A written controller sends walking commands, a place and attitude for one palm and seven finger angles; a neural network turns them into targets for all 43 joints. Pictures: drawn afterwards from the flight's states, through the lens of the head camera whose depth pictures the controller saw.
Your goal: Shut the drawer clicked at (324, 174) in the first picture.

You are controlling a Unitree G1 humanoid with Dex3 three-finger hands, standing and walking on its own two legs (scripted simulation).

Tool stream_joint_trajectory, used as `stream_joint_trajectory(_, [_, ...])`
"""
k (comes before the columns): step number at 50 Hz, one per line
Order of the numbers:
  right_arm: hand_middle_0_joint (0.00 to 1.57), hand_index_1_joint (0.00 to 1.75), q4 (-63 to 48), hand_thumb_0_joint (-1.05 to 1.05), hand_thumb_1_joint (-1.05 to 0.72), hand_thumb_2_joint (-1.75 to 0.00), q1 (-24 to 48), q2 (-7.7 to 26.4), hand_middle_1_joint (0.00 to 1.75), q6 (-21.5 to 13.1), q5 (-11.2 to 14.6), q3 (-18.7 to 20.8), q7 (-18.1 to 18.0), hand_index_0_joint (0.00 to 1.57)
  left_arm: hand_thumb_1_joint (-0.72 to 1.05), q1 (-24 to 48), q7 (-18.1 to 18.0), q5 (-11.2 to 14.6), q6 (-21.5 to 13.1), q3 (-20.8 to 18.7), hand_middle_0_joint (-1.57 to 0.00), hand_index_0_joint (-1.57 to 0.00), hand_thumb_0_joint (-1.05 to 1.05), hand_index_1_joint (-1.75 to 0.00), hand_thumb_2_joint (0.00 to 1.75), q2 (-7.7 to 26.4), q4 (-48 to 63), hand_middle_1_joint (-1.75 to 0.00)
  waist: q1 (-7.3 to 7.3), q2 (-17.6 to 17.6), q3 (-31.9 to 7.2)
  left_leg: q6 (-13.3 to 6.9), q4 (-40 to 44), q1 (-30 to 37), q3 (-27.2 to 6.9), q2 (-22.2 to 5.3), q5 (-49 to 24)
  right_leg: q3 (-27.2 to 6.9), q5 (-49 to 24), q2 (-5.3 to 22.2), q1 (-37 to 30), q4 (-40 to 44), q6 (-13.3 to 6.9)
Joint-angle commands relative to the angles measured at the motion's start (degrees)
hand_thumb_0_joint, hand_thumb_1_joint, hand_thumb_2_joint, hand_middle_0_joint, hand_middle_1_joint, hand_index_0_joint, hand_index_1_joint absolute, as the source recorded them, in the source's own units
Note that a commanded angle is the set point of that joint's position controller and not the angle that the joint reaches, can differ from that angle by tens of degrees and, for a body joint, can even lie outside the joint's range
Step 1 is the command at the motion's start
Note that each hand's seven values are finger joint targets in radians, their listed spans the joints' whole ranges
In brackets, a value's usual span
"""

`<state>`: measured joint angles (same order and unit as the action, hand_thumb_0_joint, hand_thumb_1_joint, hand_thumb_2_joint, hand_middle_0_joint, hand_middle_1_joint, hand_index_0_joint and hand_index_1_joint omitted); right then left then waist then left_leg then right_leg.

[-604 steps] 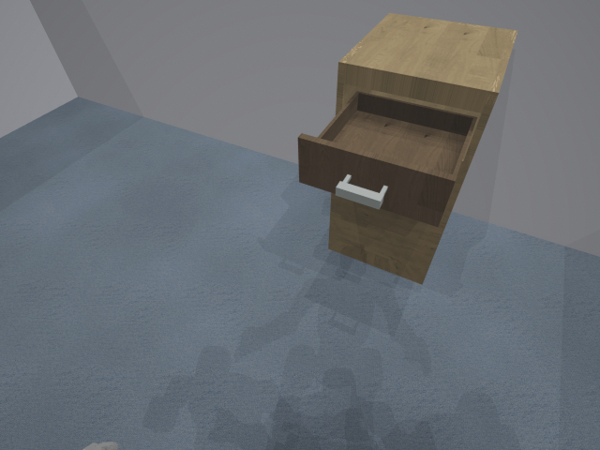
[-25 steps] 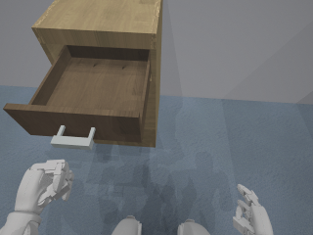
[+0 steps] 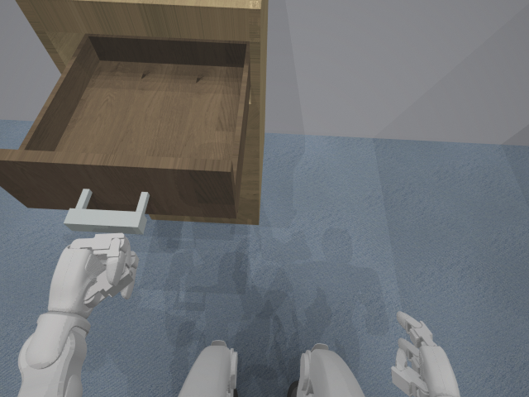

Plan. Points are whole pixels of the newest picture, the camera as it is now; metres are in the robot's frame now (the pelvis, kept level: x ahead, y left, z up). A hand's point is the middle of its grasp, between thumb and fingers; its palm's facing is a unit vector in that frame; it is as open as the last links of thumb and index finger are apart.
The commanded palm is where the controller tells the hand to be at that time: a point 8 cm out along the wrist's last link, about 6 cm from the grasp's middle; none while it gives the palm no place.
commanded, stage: bring the fist close to the handle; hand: left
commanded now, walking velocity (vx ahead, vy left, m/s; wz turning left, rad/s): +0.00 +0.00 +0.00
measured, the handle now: (111, 208) +0.38 +0.26 +0.03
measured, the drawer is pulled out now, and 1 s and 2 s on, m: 0.29 0.27 0.15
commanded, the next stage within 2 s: push the drawer shut in 0.46 s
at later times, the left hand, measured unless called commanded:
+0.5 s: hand (124, 272) +0.28 +0.21 +0.02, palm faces -0.03 -1.00 -0.06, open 3.3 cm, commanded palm +0.26 +0.26 +0.03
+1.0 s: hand (128, 248) +0.32 +0.22 +0.02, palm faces -0.02 -1.00 -0.06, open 3.1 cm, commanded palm +0.31 +0.27 +0.03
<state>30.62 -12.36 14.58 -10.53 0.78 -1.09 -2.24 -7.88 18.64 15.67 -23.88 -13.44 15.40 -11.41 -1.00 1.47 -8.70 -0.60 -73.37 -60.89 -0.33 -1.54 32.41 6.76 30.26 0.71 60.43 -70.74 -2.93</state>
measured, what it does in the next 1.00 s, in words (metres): stands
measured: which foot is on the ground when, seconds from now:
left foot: down 0.00-1.00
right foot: down 0.00-1.00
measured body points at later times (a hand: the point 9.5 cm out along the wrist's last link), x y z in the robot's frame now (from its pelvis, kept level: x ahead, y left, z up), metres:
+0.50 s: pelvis +0.00 +0.01 -0.01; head +0.11 +0.02 +0.43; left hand +0.28 +0.26 +0.03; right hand +0.18 -0.24 -0.10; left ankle +0.02 +0.11 -0.63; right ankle +0.04 -0.10 -0.63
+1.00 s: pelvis +0.00 +0.01 -0.01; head +0.11 +0.03 +0.43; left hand +0.31 +0.27 +0.03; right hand +0.17 -0.24 -0.10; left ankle +0.02 +0.11 -0.63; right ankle +0.04 -0.10 -0.63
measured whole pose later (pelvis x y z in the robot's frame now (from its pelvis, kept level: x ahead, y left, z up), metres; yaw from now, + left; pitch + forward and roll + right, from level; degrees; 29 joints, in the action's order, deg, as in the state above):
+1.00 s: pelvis +0.00 +0.01 -0.01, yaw +0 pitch +22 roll -3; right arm 32.4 -11.5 15.0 -7.2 0.9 -1.8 -3.0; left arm 2.9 17.4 14.4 -22.9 -14.0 17.4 -18.6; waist -1.3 1.4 -9.0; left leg -1.3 -75.3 -64.9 -0.9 -1.2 32.6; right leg 7.2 30.1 1.0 63.7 -71.5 -2.2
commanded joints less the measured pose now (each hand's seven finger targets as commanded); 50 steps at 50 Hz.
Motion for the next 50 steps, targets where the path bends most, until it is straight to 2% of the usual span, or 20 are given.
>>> stream_joint_trajectory(1, [0.2,0.3,-7.76,0.0,-0.9,-0.9,0.24,8.0,0.3,-2.3,0.2,3.72,-0.51,0.2,0.9,5.84,-0.4,0.97,-3.5,-4.76,-1.4,-1.4,0.0,-1.6,0.9,9.13,10.22,-1.6,0.15,1.18,-18.8,-1.14,8.96,8.16,-2.11,1.67,-15.79,-5.16,-11.85,-1.26,-12.75,8.51,1.33])
stream_joint_trajectory(4, [0.2,0.3,-8.17,0.0,-0.9,-0.9,0.53,8.03,0.3,-1.62,0.28,3.7,-0.17,0.2,0.9,7.14,-0.44,1.03,-3.64,-4.61,-1.4,-1.4,0.0,-1.6,0.9,8.93,10.74,-1.6,0.2,1.56,-19.63,-1.15,8.6,7.21,-1.95,1.8,-14.78,-5.43,-11.0,-1.12,-12.42,8.22,1.5])
stream_joint_trajectory(6, [0.2,0.3,-8.58,0.0,-0.9,-0.9,0.43,8.13,0.3,-1.09,0.37,3.88,-0.24,0.2,0.9,4.84,-0.59,1.3,-3.34,-6.19,-1.4,-1.4,0.0,-1.6,0.9,10.53,11.36,-1.6,0.82,0.48,-21.1,-1.23,8.74,7.84,-1.95,1.69,-16.26,-5.37,-12.38,-1.35,-14.06,8.13,1.32])
stream_joint_trajectory(7, [0.2,0.3,-8.81,0.0,-0.9,-0.9,0.57,7.95,0.3,-0.96,0.39,3.77,-0.19,0.2,0.9,5.1,-0.43,1.49,-3.28,-5.6,-1.4,-1.4,0.0,-1.6,0.9,9.91,12.69,-1.6,0.87,1.68,-22.15,-1.26,8.63,7.99,-1.7,1.83,-16.37,-5.85,-12.86,-1.12,-14.63,8.32,1.5])
stream_joint_trajectory(9, [0.2,0.3,-8.69,0.0,-0.9,-0.9,0.46,7.77,0.3,-0.58,0.47,3.76,-0.09,0.2,0.9,3.71,-0.56,1.67,-2.97,-5.67,-1.4,-1.4,0.0,-1.6,0.9,9.78,13.48,-1.6,0.86,2.08,-21.63,-1.09,9.2,8.63,-1.9,1.8,-16.78,-5.35,-13.18,-1.15,-14.57,8.37,1.48])
stream_joint_trajectory(12, [0.2,0.3,-8.38,0.0,-0.9,-0.9,0.55,8.0,0.3,-0.27,0.56,3.65,-0.2,0.2,0.9,5.44,-0.92,1.5,-2.73,-4.21,-1.4,-1.4,0.0,-1.6,0.9,8.65,13.03,-1.6,-0.42,1.49,-19.37,-1.22,8.9,7.93,-2.29,1.66,-15.54,-4.93,-11.76,-1.33,-12.1,8.47,1.56])
stream_joint_trajectory(14, [0.2,0.3,-8.3,0.0,-0.9,-0.9,0.51,8.09,0.3,-0.1,0.64,3.83,-0.33,0.2,0.9,3.87,-0.99,1.65,-2.82,-5.13,-1.4,-1.4,0.0,-1.6,0.9,9.04,11.98,-1.6,-0.11,0.49,-19.21,-1.15,9.01,7.13,-2.16,1.76,-13.87,-5.11,-9.79,-1.22,-12.48,9.04,1.6])
stream_joint_trajectory(17, [0.2,0.3,-7.86,0.0,-0.9,-0.9,0.44,8.35,0.3,-0.18,0.65,3.66,-0.61,0.2,0.9,7.13,-0.62,1.18,-3.24,-3.63,-1.4,-1.4,0.0,-1.6,0.9,8.65,11.98,-1.6,-1.08,1.67,-18.06,-1.2,8.75,7.66,-2.45,1.58,-13.36,-4.88,-9.05,-1.33,-10.09,8.86,1.48])
stream_joint_trajectory(23, [0.2,0.3,-8.31,0.0,-0.9,-0.9,0.28,8.33,0.3,-0.15,0.64,3.83,-0.56,0.2,0.9,2.85,-0.53,1.61,-3.33,-5.19,-1.4,-1.4,0.0,-1.6,0.9,9.89,13.03,-1.6,0.47,2.71,-20.61,-0.78,9.6,10.07,-2.78,1.59,-16.31,-4.27,-11.39,-1.33,-11.62,8.38,1.16])
stream_joint_trajectory(26, [0.2,0.3,-8.52,0.0,-0.9,-0.9,0.49,8.34,0.3,0.09,0.59,3.59,-0.48,0.2,0.9,4.3,-1.19,1.11,-3.08,-3.18,-1.4,-1.4,0.0,-1.6,0.9,8.59,13.4,-1.6,-0.43,2.77,-19.03,-0.92,9.45,9.65,-3.03,1.58,-15.95,-3.84,-10.9,-1.46,-10.1,8.03,1.14])
stream_joint_trajectory(28, [0.2,0.3,-8.76,0.0,-0.9,-0.9,0.43,8.32,0.3,0.4,0.57,3.71,-0.33,0.2,0.9,3.65,-1.83,0.93,-2.84,-3.22,-1.4,-1.4,0.0,-1.6,0.9,8.22,13.07,-1.6,-0.28,2.11,-18.79,-0.76,9.79,9.51,-2.96,1.56,-15.06,-3.73,-10.2,-1.38,-10.19,8.31,1.28])
stream_joint_trajectory(31, [0.2,0.3,-7.96,0.0,-0.9,-0.9,0.14,8.58,0.3,0.67,0.37,3.56,-0.75,0.2,0.9,8.91,-2.76,0.42,-3.12,-4.73,-1.4,-1.4,0.0,-1.6,0.9,10.38,11.92,-1.6,-1.26,0.5,-18.11,-1.04,8.77,7.64,-2.95,1.53,-13.75,-4.18,-9.25,-1.53,-9.68,8.39,1.32])
stream_joint_trajectory(32, [0.2,0.3,-7.74,0.0,-0.9,-0.9,0.53,8.42,0.3,0.68,0.36,3.47,-0.8,0.2,0.9,11.16,-2.65,0.09,-3.31,-3.79,-1.4,-1.4,0.0,-1.6,0.9,9.47,11.48,-1.6,-1.34,2.27,-18.16,-0.96,8.78,8.05,-2.78,1.56,-13.09,-4.35,-8.58,-1.43,-8.81,8.44,1.33])
stream_joint_trajectory(35, [0.2,0.3,-7.32,0.0,-0.9,-0.9,0.21,8.55,0.3,0.67,0.42,3.47,-1.04,0.2,0.9,12.92,-2.23,0.17,-3.3,-4.72,-1.4,-1.4,0.0,-1.6,0.9,10.18,9.9,-1.6,-1.01,2.81,-19.88,-0.88,8.84,8.71,-2.69,1.57,-13.84,-4.56,-9.32,-1.31,-9.73,8.59,1.26])
stream_joint_trajectory(36, [0.2,0.3,-7.24,0.0,-0.9,-0.9,0.1,8.68,0.3,0.74,0.34,3.37,-1.12,0.2,0.9,14.36,-1.95,0.24,-3.13,-4.3,-1.4,-1.4,0.0,-1.6,0.9,10.39,9.58,-1.6,-1.53,2.51,-20.35,-1.0,8.76,8.98,-2.93,1.48,-14.74,-4.43,-10.19,-1.46,-9.8,8.31,1.22])
stream_joint_trajectory(37, [0.2,0.3,-7.14,0.0,-0.9,-0.9,-0.02,8.67,0.3,0.83,0.45,3.39,-1.11,0.2,0.9,14.28,-1.66,0.11,-2.97,-4.63,-1.4,-1.4,0.0,-1.6,0.9,10.58,9.08,-1.6,-0.92,3.13,-21.06,-0.82,9.11,9.71,-2.81,1.46,-15.63,-4.43,-11.1,-1.4,-10.52,8.28,1.18])
stream_joint_trajectory(38, [0.2,0.3,-7.09,0.0,-0.9,-0.9,0.02,8.65,0.3,0.81,0.52,3.45,-1.12,0.2,0.9,15.33,-1.38,0.3,-2.85,-3.89,-1.4,-1.4,0.0,-1.6,0.9,9.93,9.76,-1.6,-1.46,4.37,-21.44,-0.76,9.12,11.02,-2.93,1.39,-16.65,-4.27,-11.95,-1.34,-9.76,8.29,1.25])
stream_joint_trajectory(46, [0.2,0.3,-5.1,0.0,-0.9,-0.9,-0.7,9.06,0.3,0.64,0.46,3.15,-1.62,0.2,0.9,24.33,-1.81,-0.01,-2.56,-3.44,-1.4,-1.4,0.0,-1.6,0.9,10.72,5.68,-1.6,-2.71,2.7,-21.36,-0.96,8.97,10.18,-3.24,1.3,-14.79,-4.34,-10.12,-1.36,-9.12,8.88,1.33])
stream_joint_trajectory(49, [0.2,0.3,-4.74,0.0,-0.9,-0.9,-0.65,8.97,0.3,0.67,0.39,3.21,-1.52,0.2,0.9,25.35,-2.02,-0.12,-3.04,-4.09,-1.4,-1.4,0.0,-1.6,0.9,11.17,5.27,-1.6,-1.97,4.11,-22.84,-0.62,9.77,11.71,-3.31,1.31,-14.71,-4.38,-9.82,-1.17,-9.38,9.16,1.27])
stream_joint_trajectory(50, [0.2,0.3,-4.59,0.0,-0.9,-0.9,-0.67,8.84,0.3,0.71,0.38,3.13,-1.51,0.2,0.9,26.08,-2.01,-0.15,-3.01,-3.64,-1.4,-1.4,0.0,-1.6,0.9,10.82,4.39,-1.6,-2.34,3.16,-22.4,-0.75,9.69,11.23,-3.15,1.33,-14.65,-4.59,-10.04,-1.15,-9.97,9.53,1.36])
